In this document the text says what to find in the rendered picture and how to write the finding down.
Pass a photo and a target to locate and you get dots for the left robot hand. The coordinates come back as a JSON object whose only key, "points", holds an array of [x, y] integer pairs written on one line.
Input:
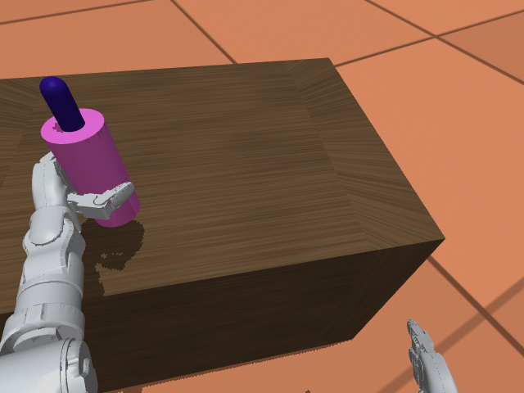
{"points": [[51, 187]]}

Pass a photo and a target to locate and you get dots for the left robot arm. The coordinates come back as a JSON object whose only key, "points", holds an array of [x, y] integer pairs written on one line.
{"points": [[42, 349]]}

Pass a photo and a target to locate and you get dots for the bottle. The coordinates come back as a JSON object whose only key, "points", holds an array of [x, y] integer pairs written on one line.
{"points": [[83, 146]]}

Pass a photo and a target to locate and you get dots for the right robot hand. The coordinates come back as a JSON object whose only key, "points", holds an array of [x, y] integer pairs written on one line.
{"points": [[430, 370]]}

